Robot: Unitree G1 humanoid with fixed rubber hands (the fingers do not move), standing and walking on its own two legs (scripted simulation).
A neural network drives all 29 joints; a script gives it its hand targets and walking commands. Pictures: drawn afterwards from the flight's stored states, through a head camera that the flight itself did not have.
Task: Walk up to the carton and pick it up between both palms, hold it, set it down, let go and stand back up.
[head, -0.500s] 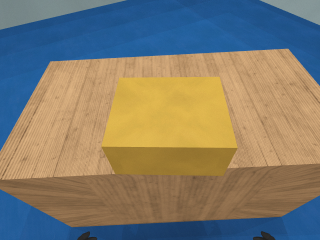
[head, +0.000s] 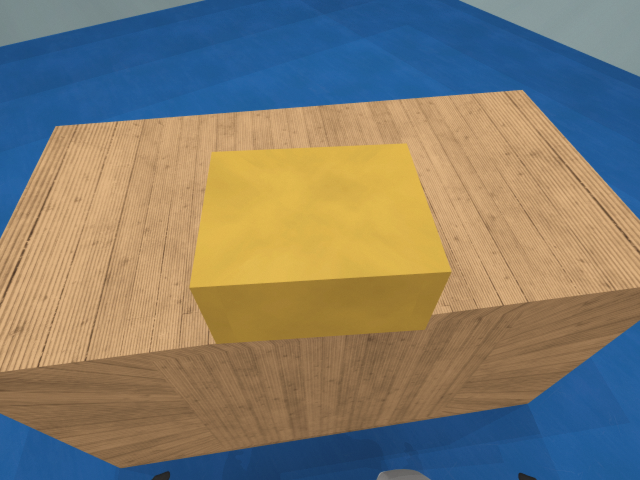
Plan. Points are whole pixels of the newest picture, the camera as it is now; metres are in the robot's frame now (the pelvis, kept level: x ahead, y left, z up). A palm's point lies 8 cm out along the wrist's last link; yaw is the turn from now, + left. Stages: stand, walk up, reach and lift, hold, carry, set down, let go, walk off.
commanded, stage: walk up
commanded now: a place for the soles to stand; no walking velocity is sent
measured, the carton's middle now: (316, 238) +0.45 +0.04 +0.00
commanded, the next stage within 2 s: reach and lift in 0.66 s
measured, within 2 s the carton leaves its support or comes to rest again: neither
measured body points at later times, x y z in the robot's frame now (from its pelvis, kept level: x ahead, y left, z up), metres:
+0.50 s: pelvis -0.01 +0.00 +0.01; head -0.01 +0.01 +0.46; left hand +0.09 +0.25 -0.12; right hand +0.04 -0.25 -0.12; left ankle -0.04 +0.11 -0.72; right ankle +0.03 -0.12 -0.72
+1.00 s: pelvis -0.03 -0.02 +0.00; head +0.03 -0.01 +0.44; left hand +0.16 +0.23 -0.09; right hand +0.14 -0.24 -0.11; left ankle -0.04 +0.11 -0.72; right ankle +0.03 -0.12 -0.72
